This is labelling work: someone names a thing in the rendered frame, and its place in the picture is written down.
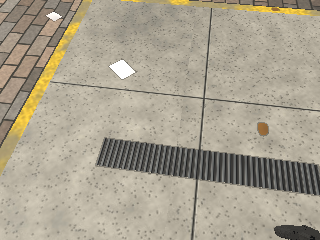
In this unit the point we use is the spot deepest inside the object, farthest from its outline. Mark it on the robot right hand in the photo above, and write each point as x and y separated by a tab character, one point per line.
297	232

